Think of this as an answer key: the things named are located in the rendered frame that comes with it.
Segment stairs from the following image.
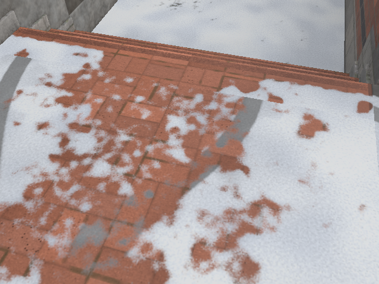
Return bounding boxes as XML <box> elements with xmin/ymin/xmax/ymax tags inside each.
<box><xmin>49</xmin><ymin>28</ymin><xmax>359</xmax><ymax>82</ymax></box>

